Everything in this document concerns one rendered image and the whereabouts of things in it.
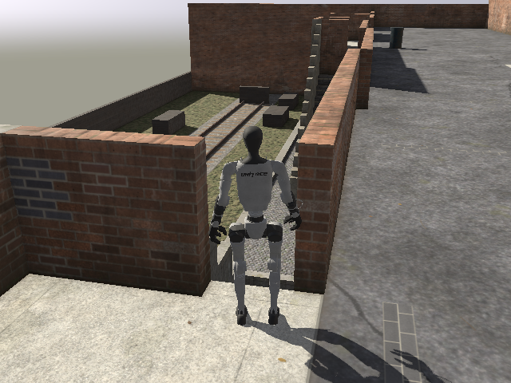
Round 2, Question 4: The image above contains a humanoid robot head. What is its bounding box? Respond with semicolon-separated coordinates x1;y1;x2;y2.
240;126;267;164

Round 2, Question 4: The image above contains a robot left forearm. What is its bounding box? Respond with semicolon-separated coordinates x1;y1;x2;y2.
210;195;226;227

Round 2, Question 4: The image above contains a robot right forearm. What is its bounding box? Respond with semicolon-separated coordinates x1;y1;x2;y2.
285;191;299;218

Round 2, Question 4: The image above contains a humanoid robot torso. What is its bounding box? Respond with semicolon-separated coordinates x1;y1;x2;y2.
236;157;273;239

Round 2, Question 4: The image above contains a robot left upper arm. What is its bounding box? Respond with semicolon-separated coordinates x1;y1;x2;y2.
217;161;237;207

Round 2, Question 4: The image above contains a robot right hand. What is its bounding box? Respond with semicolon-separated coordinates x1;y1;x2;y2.
283;215;302;231

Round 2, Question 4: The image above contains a robot right upper arm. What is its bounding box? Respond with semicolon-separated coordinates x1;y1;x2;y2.
270;160;293;203

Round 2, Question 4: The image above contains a robot left hand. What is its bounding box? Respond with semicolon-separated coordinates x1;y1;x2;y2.
208;224;227;244

